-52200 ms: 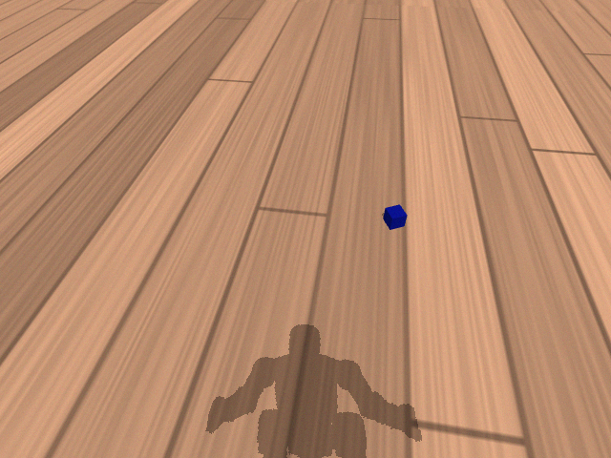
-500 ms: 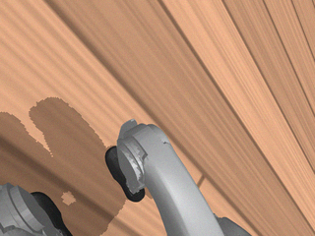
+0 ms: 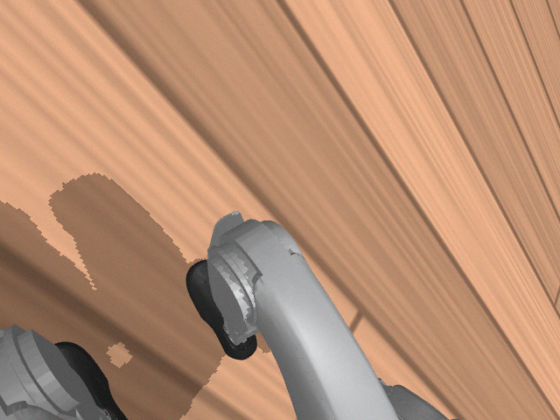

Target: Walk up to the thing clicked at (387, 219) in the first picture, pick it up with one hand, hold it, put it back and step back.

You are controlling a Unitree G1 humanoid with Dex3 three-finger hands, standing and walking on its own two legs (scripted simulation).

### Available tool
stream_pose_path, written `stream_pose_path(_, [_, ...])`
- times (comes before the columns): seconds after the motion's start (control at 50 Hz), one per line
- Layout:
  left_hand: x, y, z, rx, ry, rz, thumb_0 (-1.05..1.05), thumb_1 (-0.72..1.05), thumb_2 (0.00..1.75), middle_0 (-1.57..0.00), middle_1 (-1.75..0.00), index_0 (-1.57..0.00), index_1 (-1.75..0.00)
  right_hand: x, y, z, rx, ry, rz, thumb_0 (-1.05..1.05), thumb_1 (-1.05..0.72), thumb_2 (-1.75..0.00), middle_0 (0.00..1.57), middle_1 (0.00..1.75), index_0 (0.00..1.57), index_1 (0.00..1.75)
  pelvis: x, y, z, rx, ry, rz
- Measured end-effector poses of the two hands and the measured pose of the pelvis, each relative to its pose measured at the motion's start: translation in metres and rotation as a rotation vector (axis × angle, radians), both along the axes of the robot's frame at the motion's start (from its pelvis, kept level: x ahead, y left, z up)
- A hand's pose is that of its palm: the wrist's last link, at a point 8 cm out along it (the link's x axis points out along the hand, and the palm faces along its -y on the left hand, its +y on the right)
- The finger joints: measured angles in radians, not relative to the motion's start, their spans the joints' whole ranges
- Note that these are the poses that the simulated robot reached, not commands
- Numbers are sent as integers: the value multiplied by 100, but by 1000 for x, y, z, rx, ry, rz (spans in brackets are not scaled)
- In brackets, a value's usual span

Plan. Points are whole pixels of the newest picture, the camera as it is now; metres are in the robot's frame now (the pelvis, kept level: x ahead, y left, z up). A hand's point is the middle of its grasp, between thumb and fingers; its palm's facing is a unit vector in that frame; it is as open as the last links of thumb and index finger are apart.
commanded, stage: close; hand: left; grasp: from above
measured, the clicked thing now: out of the picture +0.49 +0.32 -0.30
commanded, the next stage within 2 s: go down in 1.30 s
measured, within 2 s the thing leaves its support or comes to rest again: neither
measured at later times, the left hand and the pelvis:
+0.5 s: hand out of the picture +0.47 +0.31 -0.28, palm faces -0.27 -0.35 -0.89, open 13.2 cm; pelvis +0.00 +0.00 +0.00, yaw +0 degrees
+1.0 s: hand out of the picture +0.47 +0.32 -0.29, palm faces -0.28 -0.35 -0.89, open 13.2 cm; pelvis +0.00 +0.00 +0.00, yaw +0 degrees
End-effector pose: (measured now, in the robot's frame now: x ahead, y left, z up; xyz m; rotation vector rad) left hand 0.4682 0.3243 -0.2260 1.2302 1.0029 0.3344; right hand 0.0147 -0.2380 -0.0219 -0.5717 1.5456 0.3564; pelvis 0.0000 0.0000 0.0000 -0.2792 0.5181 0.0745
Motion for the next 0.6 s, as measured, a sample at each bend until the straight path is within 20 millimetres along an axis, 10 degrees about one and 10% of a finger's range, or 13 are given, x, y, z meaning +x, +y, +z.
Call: stream_pose_path(0.6, [2,-3,-1,2,1,20,0,-34,87,-12,-103,-15,-99,1,-3,-1,12,17,-4,1,-90,-89,19,30,20,30,1,-3,2,8,14,-4])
